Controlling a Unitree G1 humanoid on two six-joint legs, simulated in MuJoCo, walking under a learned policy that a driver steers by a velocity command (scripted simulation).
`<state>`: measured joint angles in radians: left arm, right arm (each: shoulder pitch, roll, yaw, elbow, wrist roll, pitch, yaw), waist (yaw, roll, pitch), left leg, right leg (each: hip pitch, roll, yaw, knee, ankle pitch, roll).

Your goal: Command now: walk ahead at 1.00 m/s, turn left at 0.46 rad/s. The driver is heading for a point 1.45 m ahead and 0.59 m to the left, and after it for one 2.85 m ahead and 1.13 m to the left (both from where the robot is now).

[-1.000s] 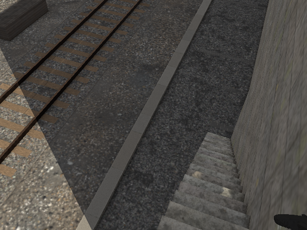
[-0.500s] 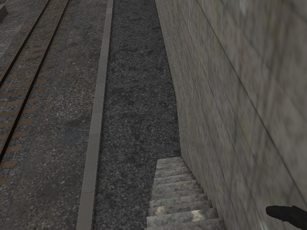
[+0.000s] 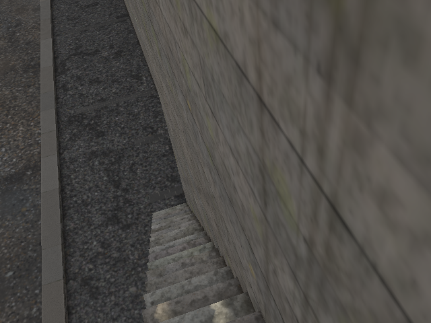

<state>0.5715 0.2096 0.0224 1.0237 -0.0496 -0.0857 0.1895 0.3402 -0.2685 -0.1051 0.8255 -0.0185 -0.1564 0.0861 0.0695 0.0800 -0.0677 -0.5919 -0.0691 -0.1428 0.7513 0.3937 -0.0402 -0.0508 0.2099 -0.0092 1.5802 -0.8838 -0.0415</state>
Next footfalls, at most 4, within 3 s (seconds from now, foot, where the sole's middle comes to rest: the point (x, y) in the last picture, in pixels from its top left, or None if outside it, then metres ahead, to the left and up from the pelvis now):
0.14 left None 0.19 0.09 -0.99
0.40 left None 0.26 0.14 -1.02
0.60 left None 0.41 0.26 -1.21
0.66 right None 0.81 0.01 -1.47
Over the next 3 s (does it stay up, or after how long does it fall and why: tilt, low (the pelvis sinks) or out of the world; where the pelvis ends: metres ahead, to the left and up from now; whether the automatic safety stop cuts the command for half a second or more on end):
falls after 1.30 s (out of the world)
